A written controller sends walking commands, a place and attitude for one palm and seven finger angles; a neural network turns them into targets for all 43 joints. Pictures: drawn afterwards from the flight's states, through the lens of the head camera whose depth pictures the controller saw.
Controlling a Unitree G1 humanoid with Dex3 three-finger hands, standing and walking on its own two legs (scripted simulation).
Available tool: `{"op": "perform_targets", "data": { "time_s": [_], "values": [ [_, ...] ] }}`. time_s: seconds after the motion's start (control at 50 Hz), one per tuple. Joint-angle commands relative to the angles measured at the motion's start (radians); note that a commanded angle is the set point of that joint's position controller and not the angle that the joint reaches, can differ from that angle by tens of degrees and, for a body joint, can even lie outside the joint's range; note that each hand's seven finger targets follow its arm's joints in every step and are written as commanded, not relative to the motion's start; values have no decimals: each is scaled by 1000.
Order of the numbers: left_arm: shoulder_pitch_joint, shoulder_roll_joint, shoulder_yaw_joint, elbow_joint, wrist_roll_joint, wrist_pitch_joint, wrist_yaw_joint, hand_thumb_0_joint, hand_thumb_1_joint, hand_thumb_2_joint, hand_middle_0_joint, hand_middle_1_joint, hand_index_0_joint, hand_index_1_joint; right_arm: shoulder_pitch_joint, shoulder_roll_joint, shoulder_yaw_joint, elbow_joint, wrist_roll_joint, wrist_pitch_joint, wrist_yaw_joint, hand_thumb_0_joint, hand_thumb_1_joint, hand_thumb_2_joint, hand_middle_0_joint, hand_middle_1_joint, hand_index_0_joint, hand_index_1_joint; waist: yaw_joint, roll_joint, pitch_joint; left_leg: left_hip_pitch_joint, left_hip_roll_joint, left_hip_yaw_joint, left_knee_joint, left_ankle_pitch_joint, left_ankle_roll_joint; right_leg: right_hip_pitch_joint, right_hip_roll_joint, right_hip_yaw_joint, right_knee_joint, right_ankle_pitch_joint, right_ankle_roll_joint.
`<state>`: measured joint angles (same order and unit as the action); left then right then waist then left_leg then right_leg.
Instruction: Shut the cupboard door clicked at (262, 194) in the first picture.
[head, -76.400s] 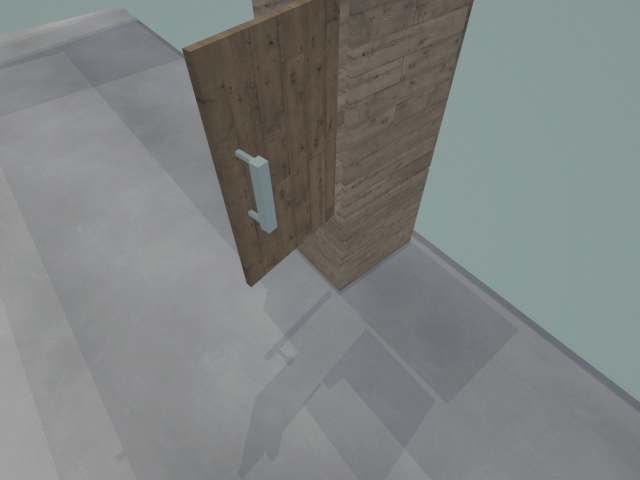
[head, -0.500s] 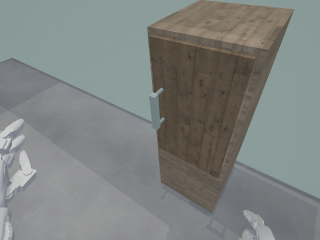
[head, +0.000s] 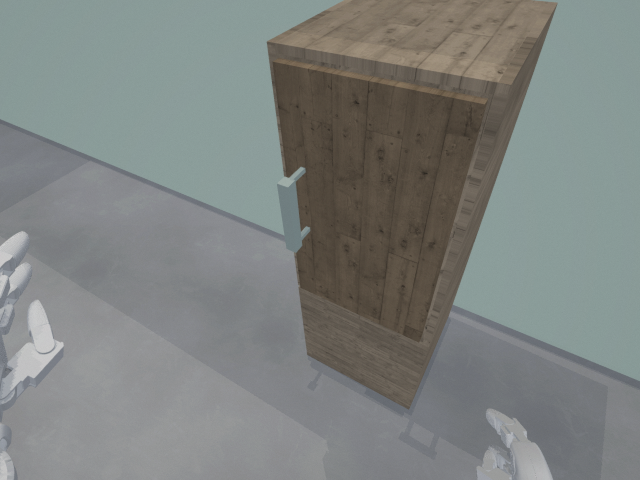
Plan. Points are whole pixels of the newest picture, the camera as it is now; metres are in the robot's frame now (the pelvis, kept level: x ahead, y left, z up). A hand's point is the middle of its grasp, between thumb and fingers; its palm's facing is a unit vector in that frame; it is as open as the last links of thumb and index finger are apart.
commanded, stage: step back with the hand held close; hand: left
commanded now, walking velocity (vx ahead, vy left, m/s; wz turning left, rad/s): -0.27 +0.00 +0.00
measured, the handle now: (297, 210) +0.62 +0.11 -0.03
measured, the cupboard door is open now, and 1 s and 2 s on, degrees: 0 0 0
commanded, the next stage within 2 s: stop stepping back and stand still in 1.52 s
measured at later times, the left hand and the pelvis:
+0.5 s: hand (3, 404) +0.14 +0.29 +0.15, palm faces +0.45 -0.76 -0.47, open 7.4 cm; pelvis -0.06 +0.02 -0.02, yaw -1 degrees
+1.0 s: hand out of the picture +0.08 +0.29 +0.17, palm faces +0.51 -0.72 -0.48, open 7.4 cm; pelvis -0.11 +0.01 -0.03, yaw +2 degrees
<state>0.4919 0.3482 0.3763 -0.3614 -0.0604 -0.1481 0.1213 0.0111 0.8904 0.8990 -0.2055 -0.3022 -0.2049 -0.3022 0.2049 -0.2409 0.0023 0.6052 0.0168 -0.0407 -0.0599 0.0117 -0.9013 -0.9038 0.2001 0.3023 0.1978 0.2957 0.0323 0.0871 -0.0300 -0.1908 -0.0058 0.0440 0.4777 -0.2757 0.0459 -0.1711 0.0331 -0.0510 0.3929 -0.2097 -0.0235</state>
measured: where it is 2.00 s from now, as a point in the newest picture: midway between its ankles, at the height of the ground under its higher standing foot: outside the picture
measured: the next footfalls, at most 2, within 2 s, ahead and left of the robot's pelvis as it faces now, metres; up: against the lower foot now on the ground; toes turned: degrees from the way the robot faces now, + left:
right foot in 1.56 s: -0.26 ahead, -0.11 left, +0.00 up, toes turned +1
right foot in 1.86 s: -0.30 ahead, -0.01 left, +0.00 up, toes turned -6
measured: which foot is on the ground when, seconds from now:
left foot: down 0.00-1.00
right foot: down 0.00-1.00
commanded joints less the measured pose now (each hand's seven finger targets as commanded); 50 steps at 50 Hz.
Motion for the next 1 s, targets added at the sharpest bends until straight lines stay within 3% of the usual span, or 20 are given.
{"op": "perform_targets", "data": {
  "time_s": [0.0, 0.08, 0.16, 0.24, 0.28, 0.32, 0.38, 0.44, 0.48, 0.5, 0.56, 0.62, 0.66, 0.72, 0.76, 0.82, 0.88, 0.9, 0.94, 0.98],
  "values": [
    [-40, 223, 126, -229, -3, -74, 25, 0, 900, 900, -200, -300, -200, -300, -106, -118, -51, -174, -3, -30, -25, 0, -900, -900, 200, 300, 200, 300, -25, -27, -109, -7, 78, -93, -51, 271, -14, 11, -137, 136, 4, 276, -17],
    [-1, 273, 182, -271, -8, -66, 32, 0, 900, 900, -200, -300, -200, -300, -110, -123, -60, -205, 1, 0, -36, 0, -900, -900, 200, 300, 200, 300, -19, -25, -175, -36, 98, -96, -38, 460, -21, 82, -110, 116, 103, 448, 0],
    [46, 257, 176, -273, -9, -61, 35, 0, 900, 900, -200, -300, -200, -300, -92, -122, -62, -222, 5, 19, -36, 0, -900, -900, 200, 300, 200, 300, -25, -44, -166, -104, 113, -106, -40, 401, -19, 77, -108, 127, 140, 410, 2],
    [57, 249, 172, -268, -5, -66, 39, 0, 900, 900, -200, -300, -200, -300, -89, -127, -60, -226, 5, 18, -37, 0, -900, -900, 200, 300, 200, 300, -29, -31, -114, -215, 125, -128, -76, 209, 2, 65, -98, 139, 146, 289, 9],
    [50, 269, 195, -264, 1, -73, 43, 0, 900, 900, -200, -300, -200, -300, -95, -135, -62, -224, -1, 11, -42, 0, -900, -900, 200, 300, 200, 300, -23, -23, -91, -305, 135, -148, -118, 62, 19, 94, -77, 134, 155, 206, 21],
    [32, 244, 176, -264, 9, -83, 44, 0, 900, 900, -200, -300, -200, -300, -85, -133, -58, -226, 3, 3, -41, 0, -900, -900, 200, 300, 200, 300, -30, -30, -62, -390, 142, -163, -145, -84, 33, 114, -72, 137, 172, 148, 23],
    [-22, 259, 192, -295, 28, -105, 47, 0, 900, 900, -200, -300, -200, -300, -92, -145, -60, -227, -2, -17, -45, 0, -900, -900, 200, 300, 200, 300, -30, 34, -29, -535, 168, -207, -217, -335, 61, 173, -40, 120, 233, 83, 36],
    [-60, 226, 171, -291, 43, -118, 47, 0, 900, 900, -200, -300, -200, -300, -73, -142, -58, -220, -6, -37, -44, 0, -900, -900, 200, 300, 200, 300, -35, 49, -13, -633, 198, -230, -242, -438, 78, 222, -20, 102, 311, 71, 43],
    [-78, 258, 201, -295, 53, -129, 48, 0, 900, 900, -200, -300, -200, -300, -73, -147, -64, -215, -9, -50, -44, 0, -900, -900, 200, 300, 200, 300, -32, 24, -22, -651, 199, -237, -230, -461, 81, 237, -10, 108, 322, 76, 45],
    [-76, 230, 177, -308, 50, -135, 46, 0, 900, 900, -200, -300, -200, -300, -66, -135, -59, -216, -8, -56, -41, 0, -900, -900, 200, 300, 200, 300, -37, 12, -27, -637, 186, -227, -206, -432, 78, 224, -19, 114, 318, 96, 40],
    [-64, 232, 188, -310, 52, -144, 48, 0, 900, 900, -200, -300, -200, -300, -56, -134, -60, -207, -9, -69, -33, 0, -900, -900, 200, 300, 200, 300, -40, -28, -32, -634, 146, -186, -130, -448, 68, 187, -45, 175, 278, 61, 23],
    [-82, 232, 178, -322, 50, -156, 51, 0, 900, 900, -200, -300, -200, -300, -46, -128, -60, -197, -15, -79, -24, 0, -900, -900, 200, 300, 200, 300, -47, -81, -3, -547, 89, -158, -23, -395, 39, 27, -104, 265, 145, -67, -12],
    [-74, 244, 182, -322, 45, -163, 58, 0, 900, 900, -200, -300, -200, -300, -47, -122, -58, -183, -19, -82, -18, 0, -900, -900, 200, 300, 200, 300, -49, -96, -2, -471, 69, -151, 16, -325, 22, -64, -130, 284, 88, -105, -28],
    [-44, 250, 189, -314, 39, -178, 62, 0, 900, 900, -200, -300, -200, -300, -54, -117, -58, -176, -18, -82, -16, 0, -900, -900, 200, 300, 200, 300, -50, -92, -24, -439, 76, -158, -5, -309, 20, -88, -118, 254, 73, -135, -20],
    [-26, 258, 206, -332, 39, -188, 63, 0, 900, 900, -200, -300, -200, -300, -54, -125, -60, -178, -15, -85, -15, 0, -900, -900, 200, 300, 200, 300, -49, -23, -54, -490, 104, -180, -69, -342, 38, -10, -79, 207, 139, -83, -1],
    [-10, 252, 232, -337, 47, -197, 60, 0, 900, 900, -200, -300, -200, -300, -70, -137, -66, -184, -16, -98, -25, 0, -900, -900, 200, 300, 200, 300, -34, 107, -80, -704, 237, -295, -254, -467, 88, 219, 25, 100, 408, 64, 41],
    [-12, 270, 263, -313, 54, -200, 43, 0, 900, 900, -200, -300, -200, -300, -81, -145, -84, -187, -15, -114, -25, 0, -900, -900, 200, 300, 200, 300, -30, 100, -68, -747, 298, -315, -270, -533, 109, 251, 67, 104, 480, -19, 50],
    [1, 235, 229, -315, 44, -198, 38, 0, 900, 900, -200, -300, -200, -300, -73, -131, -75, -184, -20, -117, -24, 0, -900, -900, 200, 300, 200, 300, -34, 72, -36, -687, 280, -304, -234, -436, 100, 187, 58, 107, 430, 1, 40],
    [0, 231, 222, -309, 34, -205, 32, 0, 900, 900, -200, -300, -200, -300, -69, -128, -72, -161, -26, -126, -21, 0, -900, -900, 200, 300, 200, 300, -35, 32, -33, -603, 260, -273, -186, -336, 85, 132, 42, 131, 339, 15, 29],
    [-29, 233, 205, -331, 29, -210, 30, 0, 900, 900, -200, -300, -200, -300, -67, -124, -72, -140, -27, -133, -16, 0, -900, -900, 200, 300, 200, 300, -43, 11, -72, -474, 194, -205, -106, -241, 49, 53, -9, 210, 237, 103, 3]
  ]
}}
